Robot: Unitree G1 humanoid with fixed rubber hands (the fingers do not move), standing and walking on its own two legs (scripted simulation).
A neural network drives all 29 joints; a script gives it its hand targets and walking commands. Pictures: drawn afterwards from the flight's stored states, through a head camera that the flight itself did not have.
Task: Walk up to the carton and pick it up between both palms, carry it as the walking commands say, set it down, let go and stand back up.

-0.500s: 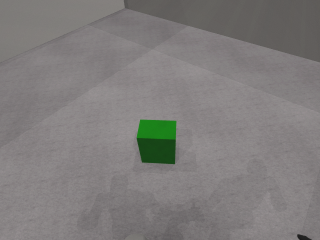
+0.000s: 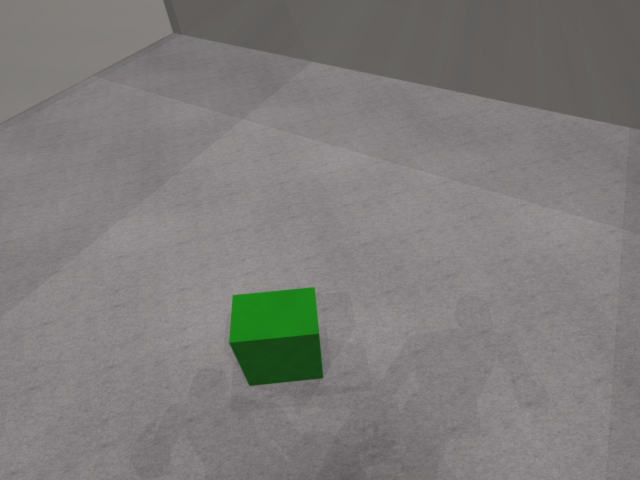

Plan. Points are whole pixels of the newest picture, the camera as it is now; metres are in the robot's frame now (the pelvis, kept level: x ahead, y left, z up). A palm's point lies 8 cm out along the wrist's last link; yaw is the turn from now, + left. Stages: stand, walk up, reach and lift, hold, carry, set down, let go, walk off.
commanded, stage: walk up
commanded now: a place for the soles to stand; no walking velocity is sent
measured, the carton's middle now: (280, 339) +0.61 +0.15 -0.60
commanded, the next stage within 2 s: none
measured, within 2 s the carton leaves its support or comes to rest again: neither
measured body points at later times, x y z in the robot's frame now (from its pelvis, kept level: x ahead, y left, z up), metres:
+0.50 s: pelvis +0.10 +0.06 -0.01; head +0.14 +0.07 +0.43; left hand +0.18 +0.39 -0.12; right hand +0.24 -0.26 -0.10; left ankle +0.15 +0.19 -0.72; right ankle +0.10 -0.11 -0.72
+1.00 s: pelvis +0.08 +0.05 +0.00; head +0.10 +0.05 +0.45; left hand +0.18 +0.38 -0.10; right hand +0.21 -0.28 -0.10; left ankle +0.15 +0.19 -0.72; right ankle +0.10 -0.11 -0.72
